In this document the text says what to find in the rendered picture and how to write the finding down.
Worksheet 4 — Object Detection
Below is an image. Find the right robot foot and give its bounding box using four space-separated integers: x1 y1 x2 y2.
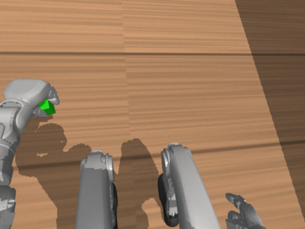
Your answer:
158 174 179 227

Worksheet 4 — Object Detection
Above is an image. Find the right robot hand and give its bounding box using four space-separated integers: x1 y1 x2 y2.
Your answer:
225 193 264 229

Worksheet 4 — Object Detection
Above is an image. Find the left robot arm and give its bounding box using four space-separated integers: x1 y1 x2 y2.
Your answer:
0 98 33 229

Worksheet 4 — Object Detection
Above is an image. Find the left robot hand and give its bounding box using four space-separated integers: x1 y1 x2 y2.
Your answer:
4 79 60 118

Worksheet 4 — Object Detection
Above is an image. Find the cube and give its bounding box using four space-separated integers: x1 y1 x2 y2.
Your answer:
38 98 56 118

